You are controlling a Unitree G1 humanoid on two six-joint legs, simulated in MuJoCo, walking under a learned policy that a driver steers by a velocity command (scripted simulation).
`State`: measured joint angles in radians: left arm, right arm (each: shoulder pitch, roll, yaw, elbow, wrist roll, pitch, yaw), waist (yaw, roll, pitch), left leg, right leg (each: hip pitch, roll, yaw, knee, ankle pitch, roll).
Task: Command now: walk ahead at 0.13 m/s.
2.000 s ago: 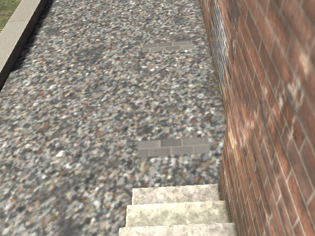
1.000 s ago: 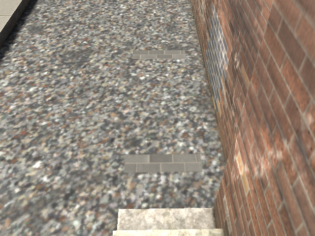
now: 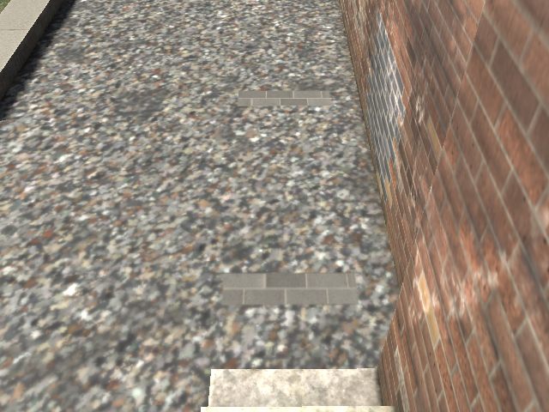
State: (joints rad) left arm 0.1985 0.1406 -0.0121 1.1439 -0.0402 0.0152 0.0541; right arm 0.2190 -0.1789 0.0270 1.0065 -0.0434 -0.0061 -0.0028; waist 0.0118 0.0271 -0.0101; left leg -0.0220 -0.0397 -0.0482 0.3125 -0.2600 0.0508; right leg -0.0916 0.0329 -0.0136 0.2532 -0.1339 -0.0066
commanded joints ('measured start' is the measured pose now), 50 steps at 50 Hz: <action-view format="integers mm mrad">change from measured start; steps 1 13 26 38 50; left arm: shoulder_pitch -17 -50 228 421 315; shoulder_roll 137 179 207 144 57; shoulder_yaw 27 56 72 85 104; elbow -45 -135 -101 -72 -53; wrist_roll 6 47 54 57 86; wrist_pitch -3 -24 -75 -26 -5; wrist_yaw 1 -10 7 24 -16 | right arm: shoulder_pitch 4 137 1 -109 126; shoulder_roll -126 -173 -139 -48 -174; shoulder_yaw -33 -88 -71 -31 -72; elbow -53 -125 -97 -169 -15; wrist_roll -6 -8 12 19 12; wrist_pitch -6 -45 -10 -18 -78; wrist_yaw -8 -5 7 30 15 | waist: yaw -11 -42 -24 101 115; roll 9 19 -68 -102 69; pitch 10 78 171 169 26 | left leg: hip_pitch -56 -69 -663 -254 -530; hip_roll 118 256 -11 2 236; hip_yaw -113 -261 -101 64 -185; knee -49 12 906 73 219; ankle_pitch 98 244 -8 428 359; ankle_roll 9 206 -6 -29 185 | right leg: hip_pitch -47 -444 -289 -382 -387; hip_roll -126 -104 -333 -102 -38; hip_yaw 110 18 431 129 18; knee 23 690 231 842 999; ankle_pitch -12 -188 -278 -160 212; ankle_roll -33 -7 -233 -167 36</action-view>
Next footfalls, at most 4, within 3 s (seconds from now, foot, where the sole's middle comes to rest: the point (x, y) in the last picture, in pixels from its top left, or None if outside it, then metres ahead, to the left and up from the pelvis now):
0.40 right None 0.07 -0.13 -0.79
0.82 left None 0.24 0.04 -0.98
1.24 right None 0.47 -0.24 -1.18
1.78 left None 0.71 0.12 -1.37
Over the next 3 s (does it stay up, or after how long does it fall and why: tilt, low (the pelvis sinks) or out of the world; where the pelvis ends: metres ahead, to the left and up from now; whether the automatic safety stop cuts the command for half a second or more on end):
stays up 1.05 0.06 -0.86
